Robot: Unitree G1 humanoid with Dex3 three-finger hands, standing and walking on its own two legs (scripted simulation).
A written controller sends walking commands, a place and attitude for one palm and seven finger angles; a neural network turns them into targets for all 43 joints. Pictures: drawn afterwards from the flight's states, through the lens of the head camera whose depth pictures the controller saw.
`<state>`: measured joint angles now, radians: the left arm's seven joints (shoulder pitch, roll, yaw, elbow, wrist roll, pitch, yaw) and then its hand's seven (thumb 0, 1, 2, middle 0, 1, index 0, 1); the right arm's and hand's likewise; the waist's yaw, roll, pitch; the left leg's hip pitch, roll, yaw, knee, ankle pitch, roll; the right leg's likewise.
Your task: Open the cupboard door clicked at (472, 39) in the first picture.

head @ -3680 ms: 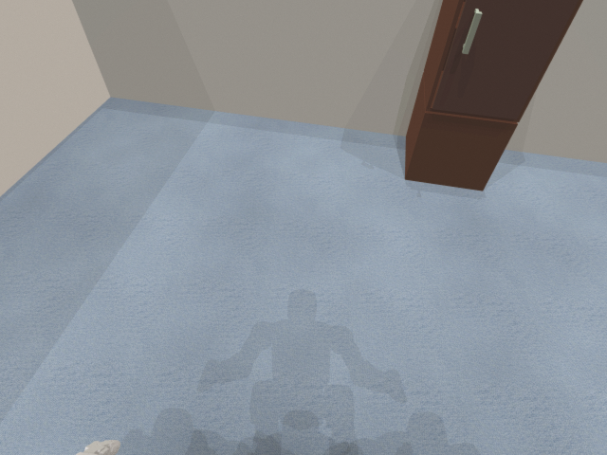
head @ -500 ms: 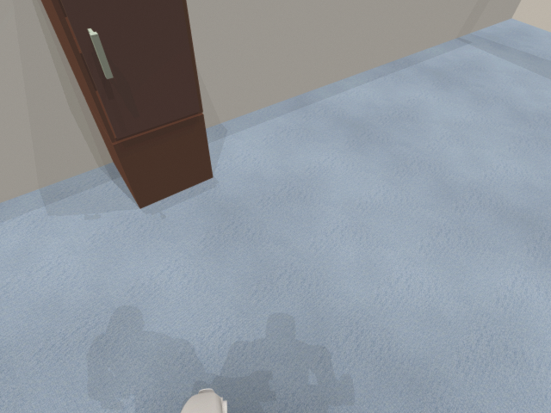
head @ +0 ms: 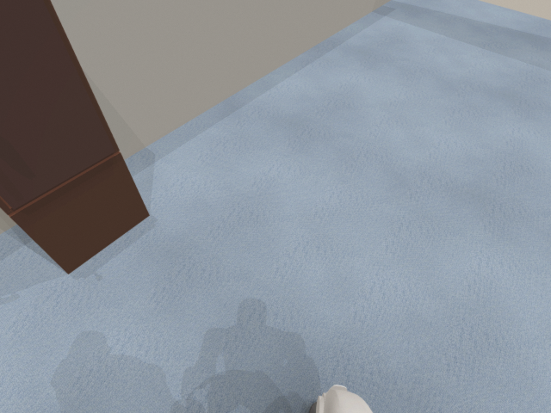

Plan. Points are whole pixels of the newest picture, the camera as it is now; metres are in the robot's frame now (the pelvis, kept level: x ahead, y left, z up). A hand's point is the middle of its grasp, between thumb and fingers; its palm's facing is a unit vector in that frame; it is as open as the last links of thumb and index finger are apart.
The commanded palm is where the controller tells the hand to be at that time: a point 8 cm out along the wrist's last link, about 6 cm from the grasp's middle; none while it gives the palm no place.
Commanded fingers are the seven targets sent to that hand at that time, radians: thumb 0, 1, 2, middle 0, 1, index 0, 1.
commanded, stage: walk to a spot facing it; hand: left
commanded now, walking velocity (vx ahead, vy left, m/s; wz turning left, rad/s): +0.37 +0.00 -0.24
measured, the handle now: out of the picture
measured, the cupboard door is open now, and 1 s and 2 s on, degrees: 0 0 0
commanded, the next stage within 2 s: turn to face it in 0.46 s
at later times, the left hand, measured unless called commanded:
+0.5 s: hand (187, 364) +0.23 +0.16 -0.19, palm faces +0.03 -0.99 -0.15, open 7.3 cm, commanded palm none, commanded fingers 0.00 0.90 0.90 -0.20 -0.30 -0.20 -0.30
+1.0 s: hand (208, 232) +0.49 +0.16 -0.15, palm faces +0.08 -0.97 -0.24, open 7.4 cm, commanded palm none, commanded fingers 0.00 0.90 0.90 -0.20 -0.30 -0.20 -0.30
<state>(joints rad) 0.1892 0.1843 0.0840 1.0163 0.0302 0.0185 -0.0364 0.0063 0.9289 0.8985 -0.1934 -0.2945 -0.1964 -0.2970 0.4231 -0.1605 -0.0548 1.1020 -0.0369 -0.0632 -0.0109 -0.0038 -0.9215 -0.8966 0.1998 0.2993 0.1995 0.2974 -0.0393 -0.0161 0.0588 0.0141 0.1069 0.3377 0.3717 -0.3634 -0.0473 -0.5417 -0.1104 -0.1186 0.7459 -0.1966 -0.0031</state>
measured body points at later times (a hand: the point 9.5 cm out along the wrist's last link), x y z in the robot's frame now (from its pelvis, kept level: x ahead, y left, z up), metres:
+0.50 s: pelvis +0.24 -0.01 -0.01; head +0.25 +0.01 +0.44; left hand +0.23 +0.22 -0.17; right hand +0.32 -0.26 -0.14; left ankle +0.35 +0.10 -0.73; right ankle +0.14 -0.12 -0.74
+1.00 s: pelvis +0.37 -0.03 -0.01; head +0.40 -0.05 +0.44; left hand +0.49 +0.21 -0.13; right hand +0.35 -0.25 -0.18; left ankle +0.36 +0.10 -0.73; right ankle +0.43 -0.12 -0.74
